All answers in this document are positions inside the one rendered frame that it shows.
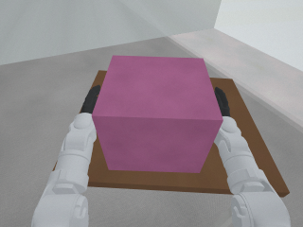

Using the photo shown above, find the robot left hand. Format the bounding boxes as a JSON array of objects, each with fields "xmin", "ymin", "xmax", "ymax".
[{"xmin": 80, "ymin": 85, "xmax": 101, "ymax": 114}]

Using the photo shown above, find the robot left upper arm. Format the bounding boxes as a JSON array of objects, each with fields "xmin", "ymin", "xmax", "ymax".
[{"xmin": 32, "ymin": 194, "xmax": 89, "ymax": 227}]

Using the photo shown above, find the robot right hand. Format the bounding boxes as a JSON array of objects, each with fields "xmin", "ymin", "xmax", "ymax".
[{"xmin": 214, "ymin": 87, "xmax": 231, "ymax": 117}]

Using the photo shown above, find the robot right upper arm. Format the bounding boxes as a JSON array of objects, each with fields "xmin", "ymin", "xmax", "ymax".
[{"xmin": 231, "ymin": 191, "xmax": 291, "ymax": 227}]

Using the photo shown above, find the carton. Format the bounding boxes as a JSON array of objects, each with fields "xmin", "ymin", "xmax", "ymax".
[{"xmin": 91, "ymin": 55, "xmax": 223, "ymax": 173}]

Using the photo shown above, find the left robot forearm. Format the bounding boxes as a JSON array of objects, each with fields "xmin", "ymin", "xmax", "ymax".
[{"xmin": 31, "ymin": 113, "xmax": 97, "ymax": 227}]

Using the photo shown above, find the right robot forearm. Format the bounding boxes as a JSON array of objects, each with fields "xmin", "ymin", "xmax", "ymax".
[{"xmin": 214, "ymin": 116, "xmax": 291, "ymax": 227}]

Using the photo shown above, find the table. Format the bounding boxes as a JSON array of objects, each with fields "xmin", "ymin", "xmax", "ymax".
[{"xmin": 52, "ymin": 70, "xmax": 290, "ymax": 227}]

